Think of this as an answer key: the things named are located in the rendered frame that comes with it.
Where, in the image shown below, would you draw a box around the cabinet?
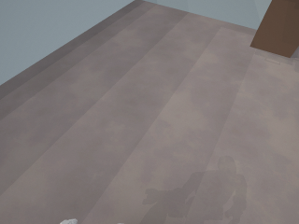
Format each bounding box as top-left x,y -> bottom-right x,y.
250,0 -> 299,58

